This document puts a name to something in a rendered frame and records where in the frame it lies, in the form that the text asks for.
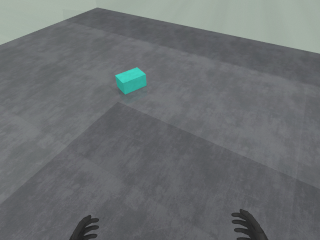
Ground left robot hand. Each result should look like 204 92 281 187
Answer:
69 215 99 240

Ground carton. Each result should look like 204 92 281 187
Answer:
115 67 147 95

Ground right robot hand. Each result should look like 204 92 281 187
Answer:
231 209 268 240

